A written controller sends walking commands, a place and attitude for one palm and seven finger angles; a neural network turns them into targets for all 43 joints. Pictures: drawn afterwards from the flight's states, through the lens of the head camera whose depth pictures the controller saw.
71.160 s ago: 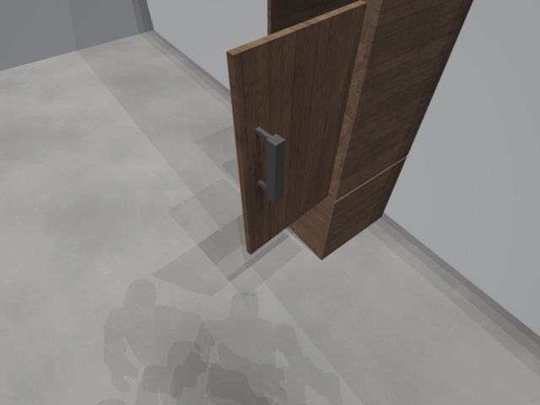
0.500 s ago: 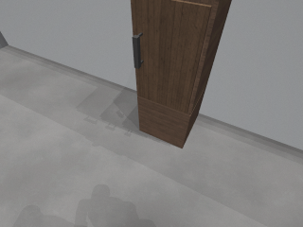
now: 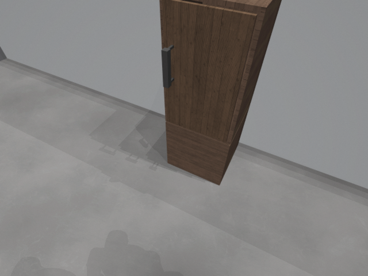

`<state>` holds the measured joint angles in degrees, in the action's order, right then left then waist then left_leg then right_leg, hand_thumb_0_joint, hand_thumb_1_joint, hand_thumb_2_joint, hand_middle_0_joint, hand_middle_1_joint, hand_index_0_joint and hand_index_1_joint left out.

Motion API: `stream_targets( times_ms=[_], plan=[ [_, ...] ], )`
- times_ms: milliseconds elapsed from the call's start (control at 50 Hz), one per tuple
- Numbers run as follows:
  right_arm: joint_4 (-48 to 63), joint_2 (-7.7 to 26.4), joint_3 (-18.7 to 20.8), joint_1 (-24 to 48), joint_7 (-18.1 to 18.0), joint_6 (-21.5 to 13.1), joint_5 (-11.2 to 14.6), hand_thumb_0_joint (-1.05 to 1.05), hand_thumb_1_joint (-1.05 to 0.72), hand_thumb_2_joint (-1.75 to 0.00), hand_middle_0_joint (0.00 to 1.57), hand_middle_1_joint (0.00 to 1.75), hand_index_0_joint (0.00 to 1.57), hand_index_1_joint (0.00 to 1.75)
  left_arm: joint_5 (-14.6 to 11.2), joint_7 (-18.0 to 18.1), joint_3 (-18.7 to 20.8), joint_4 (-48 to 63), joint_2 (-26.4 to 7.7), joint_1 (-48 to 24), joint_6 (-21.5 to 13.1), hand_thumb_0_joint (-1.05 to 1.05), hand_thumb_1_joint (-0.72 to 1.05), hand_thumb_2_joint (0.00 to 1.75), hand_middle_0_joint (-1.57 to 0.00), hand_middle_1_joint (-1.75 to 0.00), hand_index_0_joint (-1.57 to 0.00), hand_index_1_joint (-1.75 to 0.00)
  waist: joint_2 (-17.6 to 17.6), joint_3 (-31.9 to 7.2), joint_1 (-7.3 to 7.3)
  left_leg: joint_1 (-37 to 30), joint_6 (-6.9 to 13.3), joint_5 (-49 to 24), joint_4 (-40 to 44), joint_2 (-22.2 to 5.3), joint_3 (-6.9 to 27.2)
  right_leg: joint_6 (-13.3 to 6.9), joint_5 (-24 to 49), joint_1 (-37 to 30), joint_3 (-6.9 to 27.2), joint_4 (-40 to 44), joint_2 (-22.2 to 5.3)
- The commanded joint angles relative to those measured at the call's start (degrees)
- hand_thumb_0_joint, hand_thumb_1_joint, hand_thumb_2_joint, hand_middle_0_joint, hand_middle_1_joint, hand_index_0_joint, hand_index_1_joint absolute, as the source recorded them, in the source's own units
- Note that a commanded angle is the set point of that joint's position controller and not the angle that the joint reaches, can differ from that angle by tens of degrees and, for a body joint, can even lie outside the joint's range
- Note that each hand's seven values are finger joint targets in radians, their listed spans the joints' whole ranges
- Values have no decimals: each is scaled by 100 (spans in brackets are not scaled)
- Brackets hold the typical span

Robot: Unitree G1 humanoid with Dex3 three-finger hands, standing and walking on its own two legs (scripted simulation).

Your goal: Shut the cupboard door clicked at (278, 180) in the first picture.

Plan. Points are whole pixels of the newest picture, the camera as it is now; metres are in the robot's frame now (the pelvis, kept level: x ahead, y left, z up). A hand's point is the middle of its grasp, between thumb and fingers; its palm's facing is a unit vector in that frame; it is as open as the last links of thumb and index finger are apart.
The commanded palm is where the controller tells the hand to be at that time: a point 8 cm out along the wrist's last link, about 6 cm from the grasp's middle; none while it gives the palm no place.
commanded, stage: look to check the result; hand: left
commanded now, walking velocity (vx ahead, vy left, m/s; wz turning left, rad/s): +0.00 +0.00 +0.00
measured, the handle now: (169, 66) +0.90 +0.11 +0.00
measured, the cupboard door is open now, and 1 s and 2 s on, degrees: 0 0 0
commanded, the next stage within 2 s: stand and wait in 0.56 s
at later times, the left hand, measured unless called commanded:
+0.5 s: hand out of the picture -0.02 +0.16 -0.18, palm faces +0.04 -0.98 -0.18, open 7.4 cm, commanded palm none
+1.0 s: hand out of the picture +0.00 +0.16 -0.18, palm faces +0.05 -0.98 -0.19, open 7.4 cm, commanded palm none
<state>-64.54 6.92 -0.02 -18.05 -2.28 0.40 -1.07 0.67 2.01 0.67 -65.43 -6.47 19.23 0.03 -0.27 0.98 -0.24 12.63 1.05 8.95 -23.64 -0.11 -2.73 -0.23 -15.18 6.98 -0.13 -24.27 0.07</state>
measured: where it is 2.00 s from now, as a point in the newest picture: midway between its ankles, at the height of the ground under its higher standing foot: outside the picture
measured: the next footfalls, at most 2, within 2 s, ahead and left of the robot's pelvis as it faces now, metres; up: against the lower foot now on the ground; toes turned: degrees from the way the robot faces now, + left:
none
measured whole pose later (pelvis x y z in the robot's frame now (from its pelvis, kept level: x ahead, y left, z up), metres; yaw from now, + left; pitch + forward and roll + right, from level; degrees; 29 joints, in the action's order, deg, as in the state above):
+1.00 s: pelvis +0.02 -0.01 +0.00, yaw +0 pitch -2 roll +0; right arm -65.1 8.2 -0.2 -15.9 -2.3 0.1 -0.9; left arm 0.6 2.1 0.8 -65.5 -8.0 17.8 -0.3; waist -0.1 2.4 -0.1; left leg 10.7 0.5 10.3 -22.8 -0.3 -2.6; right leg -0.6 -16.0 4.5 -0.2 -22.2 0.3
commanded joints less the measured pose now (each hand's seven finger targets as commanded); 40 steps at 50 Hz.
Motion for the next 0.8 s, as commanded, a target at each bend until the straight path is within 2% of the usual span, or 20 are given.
stream_targets(
  times_ms=[0, 120, 160, 220, 280, 340, 380, 420, 480, 520, 780],
  plan=[
    [122, 549, 102, -340, -7, -38, 21, 0, -90, -90, 20, 30, 20, 30, 16, 14, 64, 50, -572, 498, -31, 0, 90, 90, -20, -30, -20, -30, 135, 548, -14, -114, 53, 337, 592, -528, 599, -208, 118, 759, 386, 634, -455],
    [135, 628, 102, -339, -7, -44, 36, 0, -90, -90, 20, 30, 20, 30, 16, 16, 69, 53, -630, 529, -41, 0, 90, 90, -20, -30, -20, -30, 14, 458, 1, -214, 73, 208, 585, -560, 606, -205, 162, 692, 373, 631, -447],
    [119, 603, 102, -311, -4, -42, 28, 0, -90, -90, 20, 30, 20, 30, 16, 12, 66, 47, -624, 507, -29, 0, 90, 90, -20, -30, -20, -30, 79, 475, -6, -188, 69, 297, 624, -556, 613, -195, 155, 690, 368, 625, -463],
    [124, 655, 103, -289, 2, -35, 44, 0, -90, -90, 20, 30, 20, 30, 17, 15, 64, 53, -671, 515, -40, 0, 90, 90, -20, -30, -20, -30, -48, 520, 6, -224, 70, 193, 566, -550, 588, -201, 158, 716, 376, 652, -460],
    [108, 621, 101, -266, 4, -24, 28, 0, -90, -90, 20, 30, 20, 30, 10, 15, 55, 40, -641, 485, -40, 0, 90, 90, -20, -30, -20, -30, -15, 532, -22, -228, 55, 252, 570, -533, 590, -201, 101, 744, 398, 681, -472],
    [111, 634, 106, -243, 6, -44, 35, 0, -90, -90, 20, 30, 20, 30, 15, 21, 64, 46, -678, 477, -57, 0, 90, 90, -20, -30, -20, -30, -15, 397, -17, -332, 68, -55, 497, -542, 570, -199, 308, 652, 381, 666, -497],
    [97, 636, 98, -235, 4, -41, 31, 0, -90, -90, 20, 30, 20, 30, 10, 20, 55, 46, -663, 445, -54, 0, 90, 90, -20, -30, -20, -30, 78, 435, -22, -306, 54, -4, 515, -538, 564, -198, 278, 650, 408, 677, -484],
    [116, 657, 106, -217, 6, -41, 47, 0, -90, -90, 20, 30, 20, 30, 16, 22, 66, 61, -704, 471, -59, 0, 90, 90, -20, -30, -20, -30, -22, 487, 3, -315, 56, -66, 499, -539, 550, -196, 303, 664, 387, 691, -480],
    [99, 628, 94, -213, 3, -41, 29, 0, -90, -90, 20, 30, 20, 30, 12, 19, 60, 51, -660, 410, -48, 0, 90, 90, -20, -30, -20, -30, 106, 518, -18, -269, 44, 18, 537, -533, 562, -194, 272, 659, 389, 681, -488],
    [118, 668, 100, -185, 1, -45, 44, 0, -90, -90, 20, 30, 20, 30, 17, 19, 69, 66, -699, 443, -56, 0, 90, 90, -20, -30, -20, -30, -7, 510, 7, -315, 58, -95, 499, -538, 567, -195, 326, 646, 371, 691, -481],
    [90, 662, 87, -140, -9, -72, 34, 0, -90, -90, 20, 30, 20, 30, 4, 19, 74, 67, -697, 367, -64, 0, 90, 90, -20, -30, -20, -30, 85, 359, 7, -411, 54, -379, 468, -547, 562, -188, 540, 464, 369, 688, -514]
  ],
)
